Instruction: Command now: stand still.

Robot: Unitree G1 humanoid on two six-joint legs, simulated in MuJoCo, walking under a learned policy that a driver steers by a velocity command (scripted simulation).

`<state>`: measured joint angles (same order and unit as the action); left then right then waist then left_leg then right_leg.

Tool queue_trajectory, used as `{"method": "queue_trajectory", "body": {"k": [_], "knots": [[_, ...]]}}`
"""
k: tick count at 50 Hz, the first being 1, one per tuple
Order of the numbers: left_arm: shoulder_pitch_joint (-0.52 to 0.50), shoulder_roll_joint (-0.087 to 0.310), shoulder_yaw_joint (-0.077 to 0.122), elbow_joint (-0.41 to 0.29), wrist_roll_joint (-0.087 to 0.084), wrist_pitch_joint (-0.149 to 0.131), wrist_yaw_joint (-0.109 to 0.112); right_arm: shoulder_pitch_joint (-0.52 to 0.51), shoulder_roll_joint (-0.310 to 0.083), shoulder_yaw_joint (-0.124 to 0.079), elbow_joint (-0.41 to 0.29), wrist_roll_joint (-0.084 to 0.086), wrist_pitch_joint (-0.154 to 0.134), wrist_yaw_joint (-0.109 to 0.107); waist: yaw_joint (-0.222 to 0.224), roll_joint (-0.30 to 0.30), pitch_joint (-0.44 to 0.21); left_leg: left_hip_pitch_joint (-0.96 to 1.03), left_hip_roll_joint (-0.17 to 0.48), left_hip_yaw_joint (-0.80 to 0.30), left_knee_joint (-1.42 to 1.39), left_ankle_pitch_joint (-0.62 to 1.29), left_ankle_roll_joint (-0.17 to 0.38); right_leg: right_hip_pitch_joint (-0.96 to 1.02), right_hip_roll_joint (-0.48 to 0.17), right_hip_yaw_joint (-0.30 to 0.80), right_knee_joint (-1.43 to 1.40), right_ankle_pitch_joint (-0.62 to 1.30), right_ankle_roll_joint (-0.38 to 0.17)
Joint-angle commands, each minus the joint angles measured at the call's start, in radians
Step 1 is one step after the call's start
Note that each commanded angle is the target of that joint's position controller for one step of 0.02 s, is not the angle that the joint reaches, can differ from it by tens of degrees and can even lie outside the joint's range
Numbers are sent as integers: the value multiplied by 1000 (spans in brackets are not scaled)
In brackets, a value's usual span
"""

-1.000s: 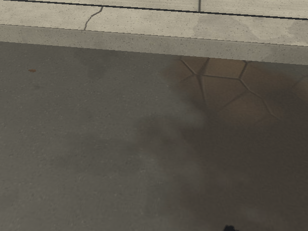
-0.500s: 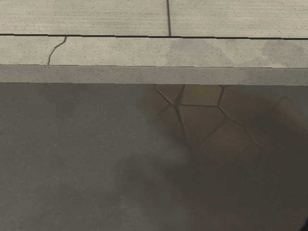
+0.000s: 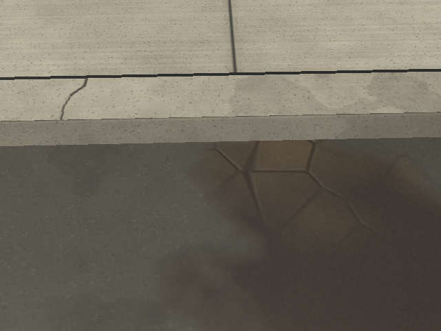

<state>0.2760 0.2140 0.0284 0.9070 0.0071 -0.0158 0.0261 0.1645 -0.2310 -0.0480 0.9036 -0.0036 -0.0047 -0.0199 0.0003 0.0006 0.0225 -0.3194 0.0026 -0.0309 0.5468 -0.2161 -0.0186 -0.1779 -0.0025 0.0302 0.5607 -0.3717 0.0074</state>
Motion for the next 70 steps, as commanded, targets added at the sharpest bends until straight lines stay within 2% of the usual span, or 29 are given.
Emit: {"method": "queue_trajectory", "body": {"k": [1, 17, 31, 46, 70], "knots": [[45, 116, 25, -23, -2, -8, 4, -16, -97, -22, -25, 3, -5, -7, 3, -2, -34, 156, 33, -32, -32, 260, 42, -113, -42, 37, -125, 216, -24], [59, 91, 15, 63, -2, -7, 4, -27, -97, -22, 104, 6, 16, -23, -2, -9, -2, 173, 30, -29, -60, 220, 32, -94, -28, 13, -165, 207, -23], [105, 70, 2, 122, -2, -8, 8, -8, -84, -13, 172, 6, 19, -26, -5, -4, 26, 161, 24, -25, -88, 161, 27, -104, -21, 1, -193, 140, -22], [154, 49, -7, 155, -4, -9, 10, 29, -70, -1, 200, 7, 19, -29, -4, -3, 38, 148, 20, -24, -96, 145, 28, -108, -16, -9, -199, 128, -22], [205, 30, -13, 171, -7, -10, 11, 70, -54, 8, 204, 9, 19, -32, -2, -3, 44, 142, 17, -23, -89, 161, 30, -108, -14, -18, -194, 144, -20]]}}
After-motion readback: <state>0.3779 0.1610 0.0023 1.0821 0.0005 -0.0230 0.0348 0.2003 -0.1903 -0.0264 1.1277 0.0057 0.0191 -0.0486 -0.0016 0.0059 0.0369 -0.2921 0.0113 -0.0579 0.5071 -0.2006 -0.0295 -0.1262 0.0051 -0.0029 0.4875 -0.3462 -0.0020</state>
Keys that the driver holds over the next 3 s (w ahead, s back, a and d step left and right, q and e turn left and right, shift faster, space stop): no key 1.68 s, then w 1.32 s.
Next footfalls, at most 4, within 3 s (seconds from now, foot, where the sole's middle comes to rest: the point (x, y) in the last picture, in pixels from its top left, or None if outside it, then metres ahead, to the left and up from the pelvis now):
2.40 right None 0.47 -0.11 -0.77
2.96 left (200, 252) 0.77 0.10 -0.77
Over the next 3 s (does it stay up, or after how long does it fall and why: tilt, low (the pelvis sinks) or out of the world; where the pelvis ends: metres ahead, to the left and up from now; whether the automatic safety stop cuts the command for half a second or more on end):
stays up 0.62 0.01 -0.01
